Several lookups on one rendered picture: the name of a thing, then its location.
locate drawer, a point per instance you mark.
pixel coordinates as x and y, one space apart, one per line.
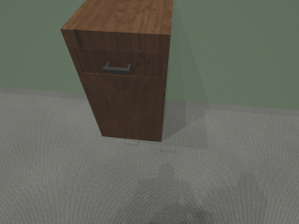
143 63

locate cabinet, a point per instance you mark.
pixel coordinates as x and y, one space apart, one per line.
128 107

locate handle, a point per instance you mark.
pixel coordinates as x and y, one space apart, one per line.
117 70

